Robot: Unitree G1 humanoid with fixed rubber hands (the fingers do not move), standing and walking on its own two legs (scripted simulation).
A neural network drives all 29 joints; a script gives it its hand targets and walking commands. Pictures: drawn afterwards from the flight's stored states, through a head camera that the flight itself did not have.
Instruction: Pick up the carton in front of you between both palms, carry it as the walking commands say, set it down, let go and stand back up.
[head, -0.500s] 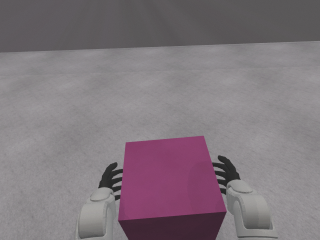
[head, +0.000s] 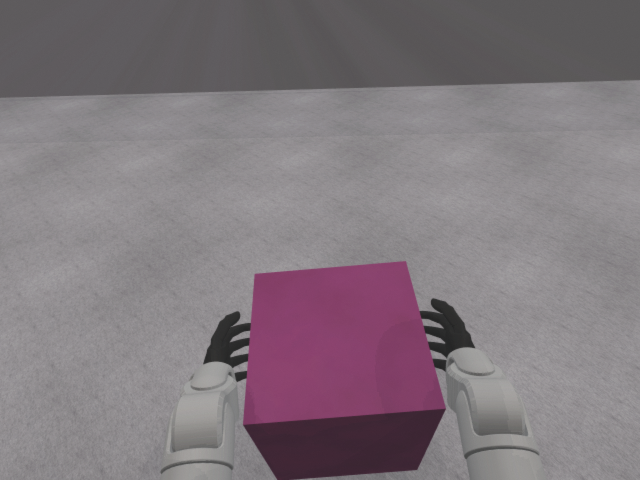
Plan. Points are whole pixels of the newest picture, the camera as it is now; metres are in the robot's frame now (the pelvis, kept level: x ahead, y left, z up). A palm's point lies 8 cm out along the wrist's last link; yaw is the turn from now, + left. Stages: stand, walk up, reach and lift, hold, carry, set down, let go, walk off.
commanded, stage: carry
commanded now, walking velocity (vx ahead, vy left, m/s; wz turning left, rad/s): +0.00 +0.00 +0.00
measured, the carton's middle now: (339, 375) +0.32 +0.00 -0.03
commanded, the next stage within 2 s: hold in 0.64 s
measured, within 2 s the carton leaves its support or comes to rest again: neither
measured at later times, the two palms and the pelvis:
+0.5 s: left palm (217, 388) +0.26 +0.15 +0.04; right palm (460, 373) +0.27 -0.15 +0.04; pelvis -0.02 +0.00 +0.00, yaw +0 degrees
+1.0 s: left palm (225, 386) +0.26 +0.14 +0.04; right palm (471, 378) +0.26 -0.15 +0.05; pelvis -0.03 +0.00 +0.00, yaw -3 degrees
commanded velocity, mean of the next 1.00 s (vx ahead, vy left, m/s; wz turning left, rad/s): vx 0.00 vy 0.00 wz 0.00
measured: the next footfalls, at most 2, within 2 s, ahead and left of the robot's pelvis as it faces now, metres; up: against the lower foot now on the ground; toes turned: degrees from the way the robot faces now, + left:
none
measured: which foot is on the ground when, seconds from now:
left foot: down 0.00-1.00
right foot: down 0.00-1.00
